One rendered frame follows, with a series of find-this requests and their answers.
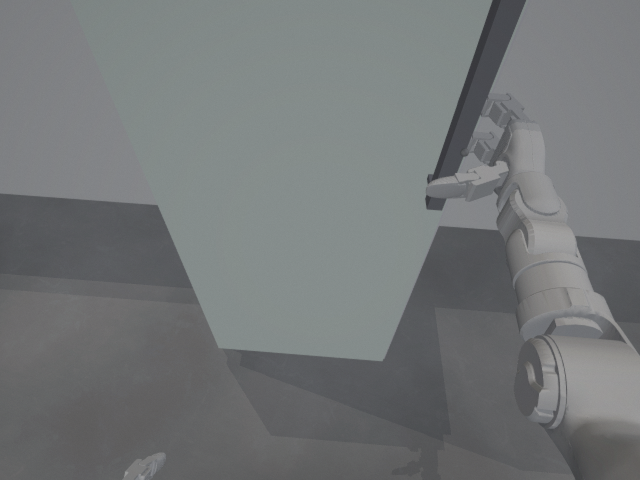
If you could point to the left robot hand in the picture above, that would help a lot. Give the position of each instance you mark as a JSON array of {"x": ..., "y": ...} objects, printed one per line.
[{"x": 145, "y": 469}]

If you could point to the fridge door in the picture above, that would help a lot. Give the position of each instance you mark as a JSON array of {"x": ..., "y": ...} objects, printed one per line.
[{"x": 287, "y": 144}]

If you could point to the robot right upper arm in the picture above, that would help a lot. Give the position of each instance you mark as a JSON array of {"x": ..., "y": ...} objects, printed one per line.
[{"x": 585, "y": 392}]

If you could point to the handle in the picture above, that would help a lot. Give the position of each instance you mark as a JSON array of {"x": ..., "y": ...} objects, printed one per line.
[{"x": 499, "y": 26}]

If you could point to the right robot forearm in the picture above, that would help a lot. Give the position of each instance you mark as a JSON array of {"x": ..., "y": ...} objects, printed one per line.
[{"x": 553, "y": 290}]

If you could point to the right robot hand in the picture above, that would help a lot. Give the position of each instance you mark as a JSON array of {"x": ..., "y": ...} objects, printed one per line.
[{"x": 520, "y": 149}]

